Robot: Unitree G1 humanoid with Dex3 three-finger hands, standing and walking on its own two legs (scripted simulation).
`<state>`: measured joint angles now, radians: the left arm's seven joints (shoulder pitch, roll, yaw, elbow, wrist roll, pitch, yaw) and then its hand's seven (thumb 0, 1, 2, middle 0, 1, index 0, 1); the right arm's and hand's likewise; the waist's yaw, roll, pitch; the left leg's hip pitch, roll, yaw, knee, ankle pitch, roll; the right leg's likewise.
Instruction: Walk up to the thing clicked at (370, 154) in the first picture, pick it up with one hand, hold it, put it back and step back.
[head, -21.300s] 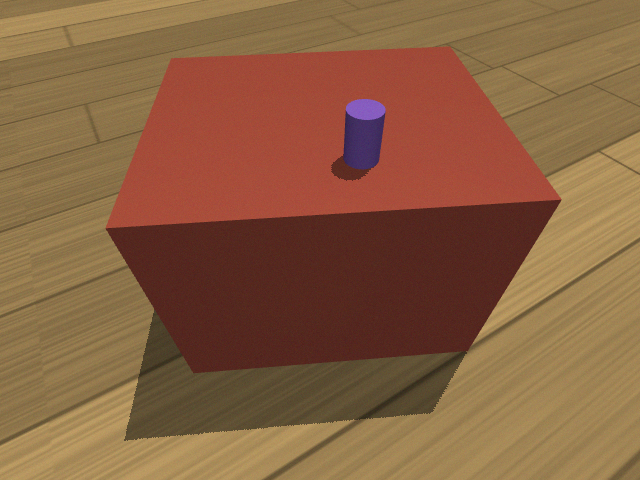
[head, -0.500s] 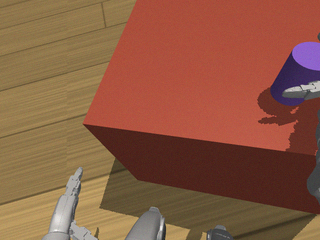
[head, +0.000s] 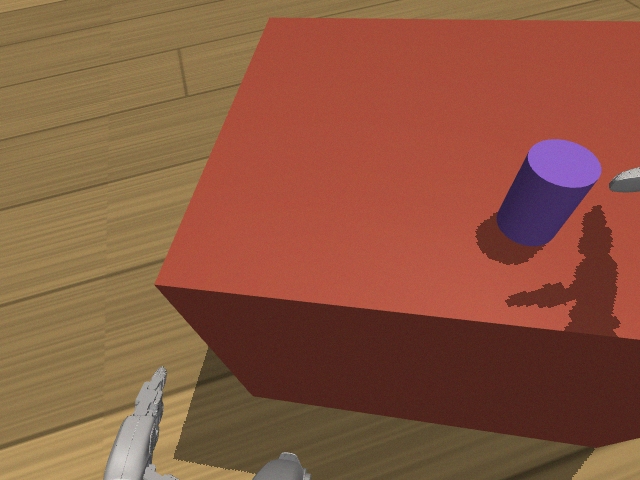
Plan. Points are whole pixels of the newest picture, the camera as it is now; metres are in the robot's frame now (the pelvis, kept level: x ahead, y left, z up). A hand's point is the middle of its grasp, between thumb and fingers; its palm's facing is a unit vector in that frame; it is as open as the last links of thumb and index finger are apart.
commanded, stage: rise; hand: right
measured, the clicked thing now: (542, 195) +0.51 -0.22 +0.04
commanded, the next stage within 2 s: sink last in 0.06 s
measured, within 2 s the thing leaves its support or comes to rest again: neither
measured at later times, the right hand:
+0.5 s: hand out of the picture +0.41 -0.36 +0.12, palm faces +0.43 +0.82 -0.37, open 17.5 cm
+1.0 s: hand out of the picture +0.19 -0.24 +0.14, palm faces +0.36 +0.85 -0.38, open 17.6 cm
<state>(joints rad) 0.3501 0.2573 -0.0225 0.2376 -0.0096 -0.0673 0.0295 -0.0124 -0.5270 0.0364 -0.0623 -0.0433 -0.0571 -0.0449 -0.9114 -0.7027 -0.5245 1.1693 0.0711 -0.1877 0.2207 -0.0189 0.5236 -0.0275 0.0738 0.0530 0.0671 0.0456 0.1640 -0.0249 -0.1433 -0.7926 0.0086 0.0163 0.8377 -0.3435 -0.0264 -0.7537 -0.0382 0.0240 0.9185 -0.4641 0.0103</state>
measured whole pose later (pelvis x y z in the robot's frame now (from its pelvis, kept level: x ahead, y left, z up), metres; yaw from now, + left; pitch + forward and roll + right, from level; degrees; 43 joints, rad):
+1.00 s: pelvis +0.02 +0.01 +0.04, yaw -3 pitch +2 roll +0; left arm 0.36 0.22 0.10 0.36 -0.04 -0.03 0.06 -0.01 -0.51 0.05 -0.06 -0.05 -0.06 -0.05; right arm 0.55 -0.29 -0.26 -0.32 0.08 -0.04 -0.03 -0.02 0.59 -0.05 0.06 0.06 0.06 0.06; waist -0.06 -0.05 -0.05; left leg -0.33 0.04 0.04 0.62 -0.32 -0.02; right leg -0.26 -0.01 0.04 0.61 -0.38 0.02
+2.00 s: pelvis +0.00 +0.01 +0.04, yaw -2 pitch +1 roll +0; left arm 0.22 0.18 0.00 0.59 -0.01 -0.13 0.07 0.01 0.80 0.84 -0.20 -0.28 -0.20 -0.28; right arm 0.26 -0.17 0.00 0.52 0.00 -0.10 -0.04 -0.02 0.54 -0.06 0.06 0.06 0.06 0.05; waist 0.01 0.01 0.03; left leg -0.32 0.03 0.02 0.53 -0.24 -0.02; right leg -0.25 -0.01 0.02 0.54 -0.31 0.02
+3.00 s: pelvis +0.00 +0.00 +0.05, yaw -1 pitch -3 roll +0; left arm 0.18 0.36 -0.01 1.12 0.02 0.01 -0.01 0.00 0.90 0.89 -0.21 -0.30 -0.21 -0.30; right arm 0.18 -0.35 0.03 1.11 -0.02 -0.01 0.00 -0.01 0.53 -0.06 0.06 0.06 0.06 0.05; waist 0.00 -0.02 0.03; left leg -0.17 0.05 0.00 0.38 -0.16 -0.03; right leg -0.09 0.00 0.00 0.36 -0.22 0.01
